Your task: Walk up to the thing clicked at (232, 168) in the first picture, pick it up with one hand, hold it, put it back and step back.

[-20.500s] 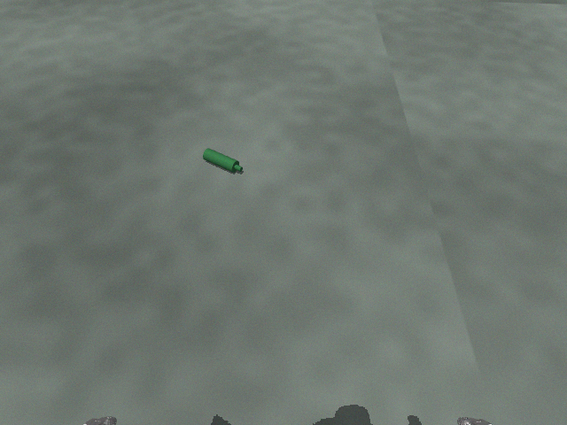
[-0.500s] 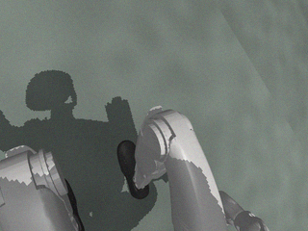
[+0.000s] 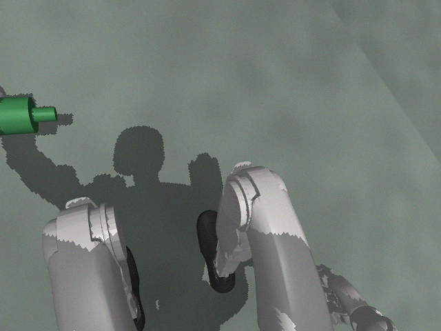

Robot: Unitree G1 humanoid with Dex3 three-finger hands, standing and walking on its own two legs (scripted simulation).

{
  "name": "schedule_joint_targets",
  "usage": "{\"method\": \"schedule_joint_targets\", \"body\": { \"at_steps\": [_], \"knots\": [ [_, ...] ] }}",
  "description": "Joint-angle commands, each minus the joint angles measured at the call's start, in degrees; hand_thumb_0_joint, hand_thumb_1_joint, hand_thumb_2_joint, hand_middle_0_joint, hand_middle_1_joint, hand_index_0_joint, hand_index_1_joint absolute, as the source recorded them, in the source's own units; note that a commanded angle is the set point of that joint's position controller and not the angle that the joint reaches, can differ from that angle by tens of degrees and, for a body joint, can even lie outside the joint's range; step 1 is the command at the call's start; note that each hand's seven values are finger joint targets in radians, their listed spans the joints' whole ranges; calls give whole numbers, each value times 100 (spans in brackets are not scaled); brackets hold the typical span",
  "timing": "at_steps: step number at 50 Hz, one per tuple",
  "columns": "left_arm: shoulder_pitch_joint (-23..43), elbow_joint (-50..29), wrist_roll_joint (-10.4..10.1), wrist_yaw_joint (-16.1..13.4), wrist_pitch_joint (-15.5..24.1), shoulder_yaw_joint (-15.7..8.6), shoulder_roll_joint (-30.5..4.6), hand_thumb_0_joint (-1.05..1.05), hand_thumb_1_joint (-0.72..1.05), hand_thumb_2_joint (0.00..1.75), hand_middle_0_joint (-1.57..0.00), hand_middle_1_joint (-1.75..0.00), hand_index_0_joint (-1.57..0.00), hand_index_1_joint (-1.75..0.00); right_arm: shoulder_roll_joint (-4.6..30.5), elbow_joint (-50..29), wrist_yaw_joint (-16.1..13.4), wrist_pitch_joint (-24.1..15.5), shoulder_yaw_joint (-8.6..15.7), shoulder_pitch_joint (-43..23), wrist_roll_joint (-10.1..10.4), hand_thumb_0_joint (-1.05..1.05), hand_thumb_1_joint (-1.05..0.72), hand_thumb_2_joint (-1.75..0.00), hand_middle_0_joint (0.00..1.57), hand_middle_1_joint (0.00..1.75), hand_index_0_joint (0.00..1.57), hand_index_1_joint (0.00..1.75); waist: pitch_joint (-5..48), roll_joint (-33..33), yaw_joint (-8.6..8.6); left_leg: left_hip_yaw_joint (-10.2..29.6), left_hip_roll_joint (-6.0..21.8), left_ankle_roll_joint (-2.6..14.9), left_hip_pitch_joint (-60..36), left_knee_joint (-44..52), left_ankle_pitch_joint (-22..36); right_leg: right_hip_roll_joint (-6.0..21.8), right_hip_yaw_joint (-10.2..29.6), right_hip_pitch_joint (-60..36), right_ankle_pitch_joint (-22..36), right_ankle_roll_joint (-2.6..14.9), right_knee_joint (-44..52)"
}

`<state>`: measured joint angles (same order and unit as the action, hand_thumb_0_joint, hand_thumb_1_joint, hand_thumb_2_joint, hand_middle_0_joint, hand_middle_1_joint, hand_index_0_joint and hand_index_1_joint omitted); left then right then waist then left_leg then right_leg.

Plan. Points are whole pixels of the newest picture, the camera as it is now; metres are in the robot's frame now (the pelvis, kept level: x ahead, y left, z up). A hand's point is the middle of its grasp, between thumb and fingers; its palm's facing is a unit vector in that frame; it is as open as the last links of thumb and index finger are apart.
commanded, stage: settle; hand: left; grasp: from above
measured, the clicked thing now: out of the picture +0.47 +0.32 -0.20
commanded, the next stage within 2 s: lift in 0.06 s
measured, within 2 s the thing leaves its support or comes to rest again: neither
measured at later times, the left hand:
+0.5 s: hand out of the picture +0.43 +0.34 -0.10, palm faces -0.50 -0.08 -0.86, open 9.1 cm
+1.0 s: hand out of the picture +0.36 +0.32 +0.10, palm faces -0.45 -0.12 -0.88, open 9.1 cm
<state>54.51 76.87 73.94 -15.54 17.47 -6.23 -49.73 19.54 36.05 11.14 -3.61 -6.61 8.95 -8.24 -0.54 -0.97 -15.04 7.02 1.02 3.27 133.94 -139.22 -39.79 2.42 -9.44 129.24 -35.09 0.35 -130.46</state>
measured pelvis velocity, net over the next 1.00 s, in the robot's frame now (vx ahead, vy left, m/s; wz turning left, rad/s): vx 0.01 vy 0.01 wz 0.11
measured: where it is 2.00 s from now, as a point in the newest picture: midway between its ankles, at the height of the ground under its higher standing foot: (175, 284)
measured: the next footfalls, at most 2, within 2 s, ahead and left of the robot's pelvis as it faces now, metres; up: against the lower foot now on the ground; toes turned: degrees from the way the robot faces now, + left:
none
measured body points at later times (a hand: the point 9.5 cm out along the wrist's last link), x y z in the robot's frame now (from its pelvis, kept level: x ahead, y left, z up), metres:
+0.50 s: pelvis +0.00 +0.01 +0.05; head +0.23 +0.09 +0.43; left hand +0.45 +0.34 -0.05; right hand +0.07 -0.27 -0.05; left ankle +0.07 +0.11 -0.30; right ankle +0.12 -0.11 -0.30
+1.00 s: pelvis +0.01 +0.01 +0.20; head +0.17 +0.06 +0.62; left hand +0.38 +0.32 +0.15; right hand +0.16 -0.25 +0.08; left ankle +0.07 +0.11 -0.30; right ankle +0.12 -0.11 -0.30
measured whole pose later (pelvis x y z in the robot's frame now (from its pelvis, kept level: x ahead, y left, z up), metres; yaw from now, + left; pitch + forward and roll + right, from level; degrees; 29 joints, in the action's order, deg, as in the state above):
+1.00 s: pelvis +0.01 +0.01 +0.20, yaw +6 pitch +30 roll -6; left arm 26.4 41.3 57.4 -2.6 7.6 1.9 -34.4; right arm 15.2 36.5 1.0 2.8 0.7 8.7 0.9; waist 9.8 2.6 -5.6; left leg 1.6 1.0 3.0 95.9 -102.2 -36.5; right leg 1.3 -4.2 94.2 -32.7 -0.9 -96.9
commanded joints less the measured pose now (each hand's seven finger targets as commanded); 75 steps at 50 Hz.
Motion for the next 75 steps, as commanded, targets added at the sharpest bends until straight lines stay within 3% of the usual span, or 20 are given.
{"method": "schedule_joint_targets", "body": {
  "at_steps": [1,5,8,11,15,17,20,22,24,29,31,34,39,44,46,49,53,60,71,75],
  "knots": [
    [1984,-1060,-115,-354,-47,-423,-2019,0,80,68,-111,-62,-113,-60,1447,24,-122,65,554,1232,21,0,-90,-90,20,30,20,30,4262,2313,-10,-323,-160,-189,-3128,1566,1266,-339,18,-2192,1036,231,1149],
    [2159,-1088,-97,-328,-106,-360,-1891,0,76,76,-110,-63,-110,-63,1428,98,-186,105,601,1326,53,0,-90,-90,20,30,20,30,4277,2407,-47,-257,-158,-192,-3318,1725,1278,-326,-1,-1983,1034,240,1195],
    [2073,-1117,-196,-263,-188,-309,-1814,0,73,66,-109,-63,-111,-61,1391,107,-227,137,641,1303,88,0,-94,-91,20,30,20,30,4405,2393,32,-284,-144,-170,-3327,1863,1121,-328,33,-2022,926,243,1273],
    [1930,-1374,-370,-81,-309,-202,-1601,0,61,69,-98,-54,-100,-54,1312,132,-253,172,729,1398,158,0,-89,-89,20,30,20,30,4725,2372,108,-304,-120,-164,-3548,2031,1203,-335,80,-2268,1019,231,1362],
    [1786,-1885,-666,268,-416,-237,-1541,0,69,71,-106,-61,-107,-60,1367,93,-307,229,899,1552,256,0,-92,-91,20,30,20,30,4842,2303,161,-246,-160,-185,-3795,2217,1439,-275,118,-2372,1121,249,1534],
    [1627,-2313,-836,435,-441,-297,-1563,0,69,71,-106,-60,-107,-59,1334,66,-350,293,985,1525,338,0,-92,-91,20,30,20,30,5184,2321,343,-239,-145,-198,-4144,2328,1666,-259,172,-2449,1224,245,1591],
    [1065,-2384,-930,629,-411,-228,-1297,0,70,73,-107,-61,-108,-60,1284,67,-366,369,1044,1554,387,0,-92,-91,20,30,20,30,5029,2109,383,-207,-134,-188,-4296,2429,1826,-249,218,-2430,1247,226,1734],
    [1138,-2879,-896,678,-354,-363,-1523,0,69,71,-106,-59,-107,-59,1269,12,-409,432,1124,1490,446,0,-92,-91,20,30,20,30,5093,2275,518,-154,-159,-219,-4421,2634,1695,-230,273,-2386,1135,267,1777],
    [994,-3163,-974,723,-336,-303,-1336,0,68,76,-107,-60,-107,-60,1211,-69,-425,482,1156,1448,498,0,-92,-91,20,30,20,30,5179,2296,572,-90,-130,-209,-4617,2900,1504,-237,294,-2449,1027,240,1876],
    [648,-3429,-1223,762,-421,-150,-908,0,68,76,-105,-63,-106,-63,1109,-116,-508,480,1184,1326,613,0,-92,-91,20,30,20,30,4822,2026,529,72,-126,-171,-4768,3461,1048,-247,327,-2614,884,167,2232],
    [350,-3500,-1229,789,-488,-216,-1027,0,69,73,-104,-63,-105,-62,1127,-149,-553,504,1224,1285,660,0,-91,-91,20,30,20,30,4950,1929,672,44,-123,-149,-4935,3626,1024,-247,371,-2824,867,154,2403],
    [183,-3925,-1386,867,-562,-44,-680,0,71,74,-105,-64,-107,-63,1084,-221,-620,511,1250,1217,703,0,-91,-90,20,30,20,30,4912,1885,673,79,-109,-157,-5274,3984,952,-248,393,-3147,856,128,2714],
    [-281,-4590,-1608,952,-741,-42,-604,0,72,77,-105,-66,-106,-65,958,-319,-813,522,1260,1057,791,0,-91,-90,20,30,20,30,5094,1626,795,-102,-106,-134,-5772,4447,1033,-286,483,-4049,950,105,3340],
    [-623,-4810,-1696,950,-935,-46,-517,0,73,83,-107,-68,-107,-68,784,-313,-1003,533,1209,862,875,0,-90,-90,20,30,20,30,4874,1369,869,-247,-97,-102,-6276,5016,1158,-311,585,-4919,1037,70,4090],
    [-906,-4793,-1770,979,-985,68,-220,0,74,85,-108,-68,-108,-68,733,-306,-1060,524,1178,799,911,0,-90,-90,20,30,20,30,4511,1277,840,-156,-85,-118,-6469,5398,1064,-301,574,-5116,990,51,4350],
    [-1143,-4903,-1734,986,-1083,71,-199,0,71,83,-104,-69,-105,-68,692,-260,-1153,521,1174,703,961,0,-90,-90,20,30,20,30,4549,1359,981,-53,-32,-163,-7197,5891,1279,-334,562,-5504,1076,60,4690],
    [-1439,-5037,-1743,1049,-1126,367,219,0,74,85,-106,-70,-106,-69,557,-167,-1263,478,1134,653,988,0,-90,-90,20,30,20,30,4128,1298,982,-99,6,-205,-7744,6393,1659,-387,590,-5978,1232,90,5226],
    [-1734,-4472,-1732,939,-1092,672,674,0,66,78,-100,-67,-101,-66,409,-51,-1432,266,1071,619,1041,0,-90,-90,20,30,20,30,3026,845,958,-180,9,-205,-8058,7473,1035,-440,727,-7032,958,76,6405],
    [-1399,-4138,-1517,385,-1174,1019,1086,0,63,78,-97,-67,-98,-67,361,119,-1429,54,1090,689,1049,0,-89,-90,20,30,20,30,2683,855,1011,-368,-32,-267,-9354,8591,1546,-488,818,-8240,1348,111,7624],
    [-1478,-4001,-1517,269,-1346,935,991,0,61,79,-96,-67,-97,-66,379,142,-1423,51,1125,670,1049,0,-89,-90,20,30,20,30,2623,732,1145,-420,-52,-292,-9776,8937,1884,-481,846,-8779,1559,97,8024]
  ]
}}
